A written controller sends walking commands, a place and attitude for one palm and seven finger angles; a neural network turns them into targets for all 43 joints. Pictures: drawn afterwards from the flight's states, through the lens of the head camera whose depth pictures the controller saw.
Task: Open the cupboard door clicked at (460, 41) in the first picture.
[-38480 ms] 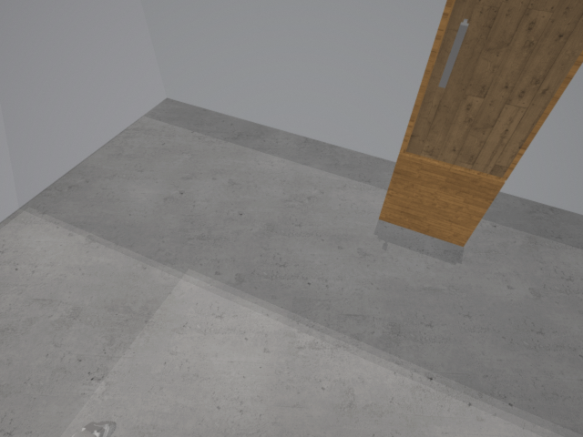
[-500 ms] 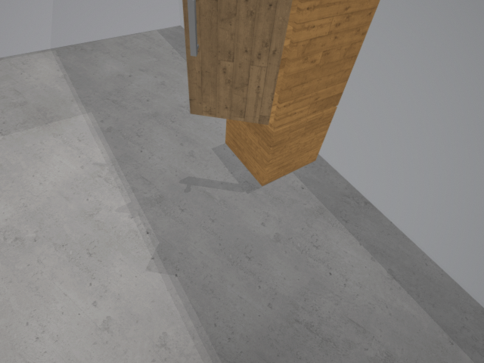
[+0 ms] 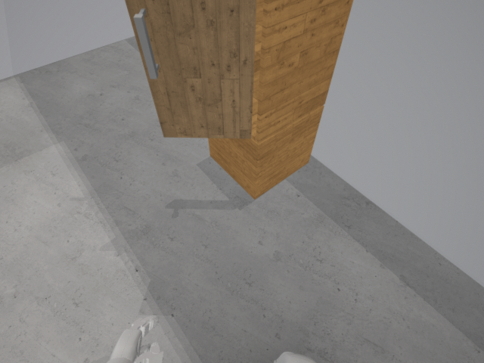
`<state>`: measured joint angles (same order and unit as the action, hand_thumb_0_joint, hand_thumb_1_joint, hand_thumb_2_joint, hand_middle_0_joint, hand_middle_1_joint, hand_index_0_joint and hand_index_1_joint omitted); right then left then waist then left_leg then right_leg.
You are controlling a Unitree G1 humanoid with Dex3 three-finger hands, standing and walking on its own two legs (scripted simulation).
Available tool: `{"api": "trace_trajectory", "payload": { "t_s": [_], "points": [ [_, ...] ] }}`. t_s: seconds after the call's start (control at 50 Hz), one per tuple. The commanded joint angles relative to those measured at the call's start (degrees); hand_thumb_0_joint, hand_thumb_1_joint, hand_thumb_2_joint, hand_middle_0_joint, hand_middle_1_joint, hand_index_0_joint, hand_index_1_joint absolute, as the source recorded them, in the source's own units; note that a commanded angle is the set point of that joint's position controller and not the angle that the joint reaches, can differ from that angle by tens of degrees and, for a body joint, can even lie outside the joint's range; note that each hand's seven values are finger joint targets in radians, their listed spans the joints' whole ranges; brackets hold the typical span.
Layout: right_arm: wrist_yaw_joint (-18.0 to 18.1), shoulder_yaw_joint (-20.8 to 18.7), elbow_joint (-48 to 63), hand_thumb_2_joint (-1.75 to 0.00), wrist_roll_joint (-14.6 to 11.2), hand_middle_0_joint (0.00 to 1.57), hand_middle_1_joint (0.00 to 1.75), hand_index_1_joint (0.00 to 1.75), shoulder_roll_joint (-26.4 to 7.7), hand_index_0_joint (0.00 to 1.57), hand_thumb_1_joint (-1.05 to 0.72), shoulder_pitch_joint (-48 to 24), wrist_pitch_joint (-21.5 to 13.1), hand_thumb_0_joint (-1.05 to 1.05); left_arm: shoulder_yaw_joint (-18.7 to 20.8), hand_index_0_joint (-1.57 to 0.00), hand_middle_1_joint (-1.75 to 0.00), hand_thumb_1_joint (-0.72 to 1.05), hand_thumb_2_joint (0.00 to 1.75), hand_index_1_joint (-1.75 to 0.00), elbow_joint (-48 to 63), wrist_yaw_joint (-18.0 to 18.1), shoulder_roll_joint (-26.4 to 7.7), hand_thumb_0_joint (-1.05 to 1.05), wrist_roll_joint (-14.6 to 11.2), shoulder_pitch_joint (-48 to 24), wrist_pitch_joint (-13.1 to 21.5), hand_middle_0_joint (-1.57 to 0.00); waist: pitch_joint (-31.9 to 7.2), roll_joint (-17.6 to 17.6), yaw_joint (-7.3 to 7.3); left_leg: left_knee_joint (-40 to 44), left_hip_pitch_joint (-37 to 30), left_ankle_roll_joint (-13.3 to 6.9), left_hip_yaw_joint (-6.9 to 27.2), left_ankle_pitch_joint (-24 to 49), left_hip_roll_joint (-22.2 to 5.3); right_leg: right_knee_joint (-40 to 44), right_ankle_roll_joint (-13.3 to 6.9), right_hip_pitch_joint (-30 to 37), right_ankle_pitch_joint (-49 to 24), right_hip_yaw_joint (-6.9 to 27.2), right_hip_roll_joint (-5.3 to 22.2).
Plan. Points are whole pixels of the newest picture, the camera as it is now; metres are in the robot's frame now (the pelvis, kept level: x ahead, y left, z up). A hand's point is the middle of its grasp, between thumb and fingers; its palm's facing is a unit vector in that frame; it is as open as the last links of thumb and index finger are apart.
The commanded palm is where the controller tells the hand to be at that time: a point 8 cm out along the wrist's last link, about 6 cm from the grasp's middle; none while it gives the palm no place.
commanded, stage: take the last steps up to it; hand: left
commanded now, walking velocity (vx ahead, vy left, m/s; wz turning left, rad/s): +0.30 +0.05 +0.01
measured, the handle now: (148, 45) +0.90 +0.26 +0.05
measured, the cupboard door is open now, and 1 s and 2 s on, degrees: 50 50 50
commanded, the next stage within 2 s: come to a stop and stand still in 0.68 s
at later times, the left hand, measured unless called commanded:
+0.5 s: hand out of the picture +0.14 +0.24 -0.17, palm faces +0.06 -0.99 -0.14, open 7.3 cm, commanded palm none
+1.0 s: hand (155, 228) +0.43 +0.21 -0.15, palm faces -0.07 -0.98 -0.19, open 7.3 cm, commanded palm none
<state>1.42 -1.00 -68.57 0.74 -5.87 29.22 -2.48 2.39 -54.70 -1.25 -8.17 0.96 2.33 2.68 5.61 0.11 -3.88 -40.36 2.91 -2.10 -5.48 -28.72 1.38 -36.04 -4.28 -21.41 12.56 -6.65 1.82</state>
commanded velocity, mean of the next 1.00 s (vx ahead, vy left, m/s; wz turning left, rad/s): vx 0.11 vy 0.04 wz -0.01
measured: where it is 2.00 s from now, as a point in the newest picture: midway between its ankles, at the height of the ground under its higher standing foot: (227, 333)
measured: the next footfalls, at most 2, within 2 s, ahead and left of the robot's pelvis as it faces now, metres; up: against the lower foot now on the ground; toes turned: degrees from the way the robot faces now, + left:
left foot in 0.38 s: +0.25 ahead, +0.15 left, +0.00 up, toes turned +6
right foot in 0.82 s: +0.37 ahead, -0.07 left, +0.00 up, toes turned -10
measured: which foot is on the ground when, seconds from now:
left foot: up 0.00-0.36, down 0.38-0.84, up 0.86-1.00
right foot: down 0.00-0.38, up 0.40-0.80, down 0.82-1.00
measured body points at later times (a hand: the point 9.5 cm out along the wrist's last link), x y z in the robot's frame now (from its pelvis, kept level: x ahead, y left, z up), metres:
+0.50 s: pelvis +0.18 +0.06 +0.01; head +0.21 +0.09 +0.46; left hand +0.14 +0.29 -0.15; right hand +0.29 -0.17 -0.11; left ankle +0.21 +0.14 -0.72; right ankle +0.10 -0.07 -0.64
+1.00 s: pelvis +0.32 +0.05 +0.01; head +0.36 +0.04 +0.46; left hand +0.43 +0.26 -0.14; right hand +0.26 -0.17 -0.15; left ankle +0.29 +0.16 -0.69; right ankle +0.33 -0.06 -0.72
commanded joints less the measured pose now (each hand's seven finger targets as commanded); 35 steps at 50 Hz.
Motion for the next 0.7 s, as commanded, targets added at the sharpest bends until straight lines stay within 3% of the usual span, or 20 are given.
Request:
{"api": "trace_trajectory", "payload": {
  "t_s": [0.0,0.02,0.04,0.08,0.14,0.2,0.24,0.28,0.32,0.34,0.36,0.38,0.4,0.44,0.48,0.54,0.64,0.68],
  "points": [
    [-0.4,-2.4,8.3,-0.9,-0.2,0.2,0.3,0.3,-6.6,0.2,-0.9,-9.6,-0.6,0.0,3.0,-0.2,-0.3,0.9,0.9,-0.3,-2.4,2.3,-10.9,0.0,-0.8,17.5,-0.1,-0.2,-2.6,1.8,8.74,-34.5,33.5,0.6,7.4,2.6,-5.9,23.0,-10.9,19.1,4.8,31.1,23.2],
    [-0.7,-2.1,8.2,-0.9,0.4,0.2,0.3,0.3,-5.1,0.2,-0.9,-9.2,0.1,0.0,2.2,-0.2,-0.3,0.9,0.9,-0.3,-1.5,2.4,-7.9,0.0,-0.6,13.8,0.3,-0.2,0.0,3.0,6.08,-30.9,31.4,1.2,7.8,7.2,-7.8,24.7,-8.0,11.7,5.7,23.9,19.6],
    [-1.0,-1.9,7.4,-0.9,0.7,0.2,0.3,0.3,-4.1,0.2,-0.9,-7.2,0.8,0.0,1.6,-0.2,-0.3,0.9,0.9,-0.3,-1.4,2.3,-6.0,0.0,-0.3,12.2,0.8,-0.2,-0.2,5.9,4.27,-27.4,28.4,1.9,6.7,10.0,-8.3,26.2,-5.9,7.9,4.5,18.0,16.9],
    [-1.5,-1.9,6.5,-0.9,0.9,0.2,0.3,0.3,-3.4,0.2,-0.9,-5.0,1.5,0.0,1.2,-0.2,-0.3,0.9,0.9,-0.3,-2.2,2.0,-4.8,0.0,-0.1,12.5,1.6,-0.2,-1.6,8.6,2.61,-19.7,24.3,3.1,4.1,12.0,-8.2,26.7,-4.2,5.4,-0.2,11.4,13.5],
    [-2.1,-2.2,7.9,-0.9,0.9,0.2,0.3,0.3,-2.2,0.2,-0.9,-7.5,1.4,0.0,2.2,-0.2,-0.3,0.9,0.9,-0.3,-2.7,1.6,-6.0,0.0,0.2,13.8,2.3,-0.2,-3.6,4.9,2.92,-9.0,23.4,4.1,1.9,14.2,-7.4,25.9,-5.0,7.8,-3.4,9.8,12.7],
    [-2.7,-2.3,10.6,-0.9,0.7,0.2,0.3,0.3,-3.2,0.2,-0.9,-14.3,0.6,0.0,2.2,-0.2,-0.3,0.9,0.9,-0.3,-4.4,1.2,-8.0,0.0,0.3,15.7,2.2,-0.2,-2.9,6.0,4.99,-0.9,23.5,4.3,0.7,14.2,-6.2,24.9,-5.2,11.1,-2.6,11.1,13.5],
    [-2.9,-2.3,11.9,-0.9,0.7,0.2,0.3,0.3,-4.6,0.2,-0.9,-17.7,0.1,0.0,2.2,-0.2,-0.3,0.9,0.9,-0.3,-5.1,1.1,-9.2,0.0,0.3,16.3,2.0,-0.2,-1.7,7.5,5.47,2.8,21.9,4.0,0.4,14.6,-5.2,24.1,-4.7,11.4,-1.4,11.3,13.8],
    [-2.9,-2.5,12.3,-0.9,0.7,0.2,0.3,0.3,-5.9,0.2,-0.9,-18.7,-0.2,0.0,2.2,-0.2,-0.3,0.9,0.9,-0.3,-5.6,1.1,-9.7,0.0,0.2,16.2,1.6,-0.2,-0.6,7.4,4.6,7.7,16.7,3.8,-0.5,16.5,-4.2,22.0,-3.5,9.5,-0.7,10.6,13.4],
    [-2.3,-2.9,10.6,-0.9,0.8,0.2,0.3,0.3,-8.5,0.2,-0.9,-13.7,-0.9,0.0,2.1,-0.2,-0.3,0.9,0.9,-0.3,-5.5,1.1,-9.1,0.0,0.1,15.5,0.9,-0.2,-2.5,2.1,1.64,14.5,2.7,3.1,-1.0,16.2,-3.4,13.7,-1.3,2.8,0.2,7.7,10.1],
    [-1.7,-3.8,9.2,-0.9,1.1,0.2,0.3,0.3,-12.5,0.2,-0.9,-7.4,-1.2,0.0,1.8,-0.2,-0.3,0.9,0.9,-0.3,-4.4,0.9,-7.6,0.0,0.0,15.2,0.7,-0.2,-5.5,-5.3,-1.25,16.8,-6.5,-0.1,8.1,13.2,-10.1,1.7,0.9,-4.2,2.3,4.0,5.6],
    [-1.1,-5.2,8.2,-0.9,1.9,0.2,0.3,0.3,-18.4,0.2,-0.9,-0.2,-1.1,0.0,1.2,-0.2,-0.3,0.9,0.9,-0.3,-2.6,0.5,-4.8,0.0,-0.3,14.9,1.0,-0.2,-9.0,-15.5,-3.51,22.7,-12.9,-6.9,25.2,13.4,-23.4,-15.3,3.6,-13.1,16.8,-2.3,-0.7],
    [-0.7,-4.9,7.9,-0.9,1.7,0.2,0.3,0.3,-18.3,0.2,-0.9,0.9,-0.6,0.0,1.0,-0.2,-0.3,0.9,0.9,-0.3,-1.3,1.0,-6.0,0.0,0.2,11.9,0.9,-0.2,-9.3,-13.1,-3.95,25.9,-9.8,-10.1,30.1,12.0,-26.6,-27.3,2.9,-15.7,21.1,2.9,0.0],
    [-0.4,-4.2,9.1,-0.9,1.2,0.2,0.3,0.3,-16.4,0.2,-0.9,-2.6,-0.6,0.0,0.9,-0.2,-0.3,0.9,0.9,-0.3,-1.3,1.0,-6.3,0.0,0.1,10.2,0.9,-0.2,-7.0,-10.0,-2.23,26.3,-5.3,-10.7,28.3,13.0,-25.9,-33.5,2.5,-18.0,16.8,5.3,2.7],
    [-0.2,-3.0,11.1,-0.9,1.0,0.2,0.3,0.3,-12.4,0.2,-0.9,-9.3,-1.3,0.0,1.2,-0.2,-0.3,0.9,0.9,-0.3,-2.6,0.4,-5.5,0.0,0.3,11.7,0.5,-0.2,-3.3,-5.7,1.3,28.7,2.6,-8.5,19.6,15.5,-22.2,-33.5,3.2,-15.8,9.7,6.8,5.4],
    [0.0,-2.3,10.9,-0.9,0.8,0.2,0.3,0.3,-11.0,0.2,-0.9,-10.7,-2.1,0.0,1.0,-0.2,-0.3,0.9,0.9,-0.3,-3.5,0.2,-4.1,0.0,0.6,14.0,-0.4,-0.2,-4.1,-5.9,3.18,28.8,3.4,-7.2,12.3,25.5,-19.1,-29.4,4.1,-13.0,6.5,5.9,5.4],
    [0.1,-2.0,9.6,-0.9,0.6,0.2,0.3,0.3,-10.4,0.2,-0.9,-9.0,-2.4,0.0,0.7,-0.2,-0.3,0.9,0.9,-0.3,-3.6,0.3,-3.3,0.0,0.4,13.8,-0.8,-0.2,-6.4,-4.2,3.71,27.4,1.1,-7.2,7.0,37.8,-17.1,-22.2,4.7,-10.2,3.7,4.4,4.8],
    [0.1,-2.0,7.8,-0.9,0.9,0.2,0.3,0.3,-10.1,0.2,-0.9,-6.8,-1.6,0.0,0.4,-0.2,-0.3,0.9,0.9,-0.3,-2.3,0.4,-2.8,0.0,0.4,8.8,-1.4,-0.2,-3.0,-6.7,2.9,26.4,2.4,-6.9,4.1,40.9,-16.2,-9.7,4.3,-6.1,1.1,2.0,3.6],
    [0.2,-1.9,7.0,-0.9,1.1,0.2,0.3,0.3,-10.3,0.2,-0.9,-5.9,-1.2,0.0,0.2,-0.2,-0.3,0.9,0.9,-0.3,-1.7,0.4,-3.3,0.0,0.4,7.0,-1.4,-0.2,-2.5,-6.8,2.65,25.0,2.0,-6.8,4.8,40.9,-16.4,-5.9,3.9,-4.1,2.1,1.2,2.7]
  ]
}}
